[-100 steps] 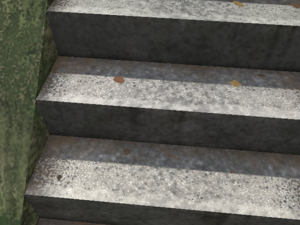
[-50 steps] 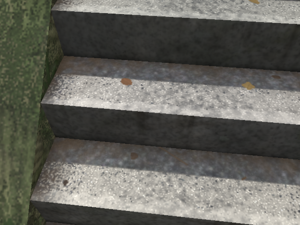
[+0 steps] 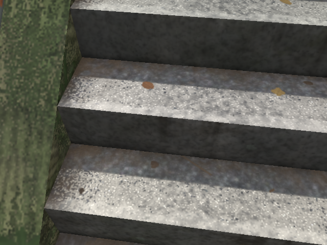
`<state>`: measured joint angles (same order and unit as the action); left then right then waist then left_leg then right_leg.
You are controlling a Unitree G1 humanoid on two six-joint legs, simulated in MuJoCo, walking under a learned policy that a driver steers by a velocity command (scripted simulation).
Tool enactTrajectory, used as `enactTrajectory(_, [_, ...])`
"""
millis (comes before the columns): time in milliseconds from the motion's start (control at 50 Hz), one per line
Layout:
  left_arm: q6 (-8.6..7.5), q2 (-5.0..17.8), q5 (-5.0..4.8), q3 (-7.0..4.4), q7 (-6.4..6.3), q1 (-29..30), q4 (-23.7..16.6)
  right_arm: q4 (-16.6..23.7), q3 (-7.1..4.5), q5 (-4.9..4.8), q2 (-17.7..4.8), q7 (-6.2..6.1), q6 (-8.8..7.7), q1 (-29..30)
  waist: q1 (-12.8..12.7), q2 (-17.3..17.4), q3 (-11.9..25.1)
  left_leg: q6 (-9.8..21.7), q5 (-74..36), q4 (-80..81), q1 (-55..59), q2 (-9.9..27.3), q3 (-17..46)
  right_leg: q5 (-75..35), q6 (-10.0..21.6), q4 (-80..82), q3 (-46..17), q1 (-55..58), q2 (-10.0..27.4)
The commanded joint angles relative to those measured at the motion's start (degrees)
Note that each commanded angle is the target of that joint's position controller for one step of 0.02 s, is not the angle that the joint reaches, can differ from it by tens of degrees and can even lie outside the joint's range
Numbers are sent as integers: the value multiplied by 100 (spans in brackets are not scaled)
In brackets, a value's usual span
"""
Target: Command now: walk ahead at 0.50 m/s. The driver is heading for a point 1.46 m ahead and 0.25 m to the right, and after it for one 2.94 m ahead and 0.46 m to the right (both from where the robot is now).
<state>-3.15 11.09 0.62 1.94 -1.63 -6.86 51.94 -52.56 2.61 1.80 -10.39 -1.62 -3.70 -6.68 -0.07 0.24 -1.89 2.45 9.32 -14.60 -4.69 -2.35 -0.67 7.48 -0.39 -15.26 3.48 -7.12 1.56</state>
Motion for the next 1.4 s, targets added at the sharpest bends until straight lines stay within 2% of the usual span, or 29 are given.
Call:
enactTrajectory(20, [-73,526,-3,-101,-12,208,-325,330,-83,-1,-483,-12,-75,208,1,8,414,90,-926,191,17,953,748,-522,243,182,-651,154,746])
enactTrajectory(60, [-72,533,-4,-99,-11,215,-321,331,-78,-1,-493,-12,-76,215,0,10,422,89,-964,186,26,955,752,-548,239,180,-650,160,749])
enactTrajectory(80, [-85,541,1,-85,-24,183,-296,346,-105,-15,-578,32,-85,242,-22,-21,400,62,-924,171,-26,948,765,-510,270,206,-660,169,729])
enactTrajectory(140, [-95,563,4,-78,-29,196,-278,350,-100,-16,-559,58,-92,248,-5,11,425,52,-953,178,-19,944,771,-567,283,190,-659,182,742])
enactTrajectory(1040, [-84,765,12,18,-4,280,-202,351,-47,1,-790,85,-102,395,-18,7,517,-18,-1212,151,38,965,793,-775,216,169,-658,227,790])
enactTrajectory(1220, [-5,825,-9,-29,2,33,-37,177,-86,-41,-838,84,-2,135,-26,-7,447,-70,-1303,-57,-48,979,769,-953,154,-62,-647,168,825])
enactTrajectory(1400, [100,809,0,-68,-1,-209,130,14,-122,-51,-826,58,109,-103,-40,-10,313,-69,-924,-84,-206,957,784,-617,143,-110,-667,52,815])
